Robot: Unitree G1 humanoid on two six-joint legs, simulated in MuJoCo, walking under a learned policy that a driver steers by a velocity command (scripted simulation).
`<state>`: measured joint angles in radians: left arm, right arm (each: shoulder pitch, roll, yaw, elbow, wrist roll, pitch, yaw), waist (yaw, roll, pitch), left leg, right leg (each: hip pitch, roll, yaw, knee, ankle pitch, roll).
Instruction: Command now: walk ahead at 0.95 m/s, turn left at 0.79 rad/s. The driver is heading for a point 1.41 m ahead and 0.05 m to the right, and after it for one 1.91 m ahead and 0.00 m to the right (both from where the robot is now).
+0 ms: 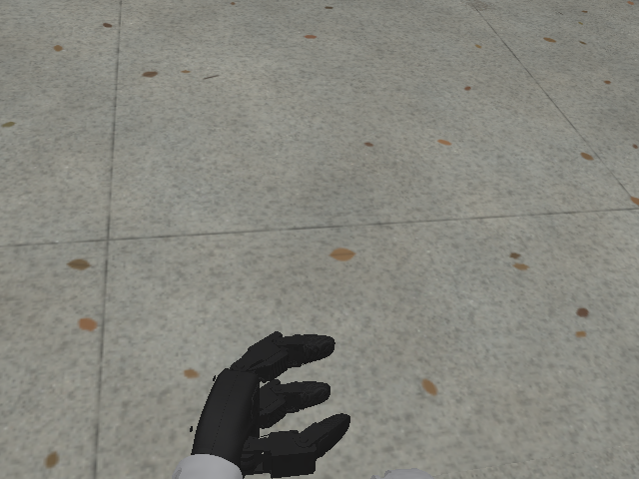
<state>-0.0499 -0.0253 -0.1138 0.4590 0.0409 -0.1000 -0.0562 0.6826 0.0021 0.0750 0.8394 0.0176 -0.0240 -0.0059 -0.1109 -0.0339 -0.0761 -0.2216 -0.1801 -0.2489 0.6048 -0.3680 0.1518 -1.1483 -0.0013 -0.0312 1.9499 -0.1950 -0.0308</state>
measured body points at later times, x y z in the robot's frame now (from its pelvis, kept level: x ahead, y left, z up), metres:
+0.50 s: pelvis +0.37 +0.09 +0.14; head +0.33 +0.13 +0.59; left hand +0.21 +0.28 -0.03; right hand +0.71 +0.02 +0.22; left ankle +0.46 +0.28 -0.48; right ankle +0.31 -0.11 -0.58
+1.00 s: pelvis +0.78 +0.16 +0.11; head +0.79 +0.15 +0.56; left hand +1.08 +0.32 +0.07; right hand +0.66 -0.08 -0.03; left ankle +0.51 +0.34 -0.55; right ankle +0.92 +0.08 -0.57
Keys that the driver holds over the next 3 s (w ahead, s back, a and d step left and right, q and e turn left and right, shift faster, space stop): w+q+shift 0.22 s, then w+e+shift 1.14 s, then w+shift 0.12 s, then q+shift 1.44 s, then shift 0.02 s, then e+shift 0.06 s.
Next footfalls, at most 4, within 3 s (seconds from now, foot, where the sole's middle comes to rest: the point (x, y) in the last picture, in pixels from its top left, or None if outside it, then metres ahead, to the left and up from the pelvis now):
0.22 right None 0.35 -0.10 -0.62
0.58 left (79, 474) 0.53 0.33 -0.62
1.02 right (228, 287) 0.96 0.07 -0.62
1.42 left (218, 167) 1.40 0.10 -0.62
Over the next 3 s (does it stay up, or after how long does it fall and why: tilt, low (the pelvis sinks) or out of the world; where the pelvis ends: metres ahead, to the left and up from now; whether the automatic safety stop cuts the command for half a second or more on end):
stays up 1.47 -0.10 0.16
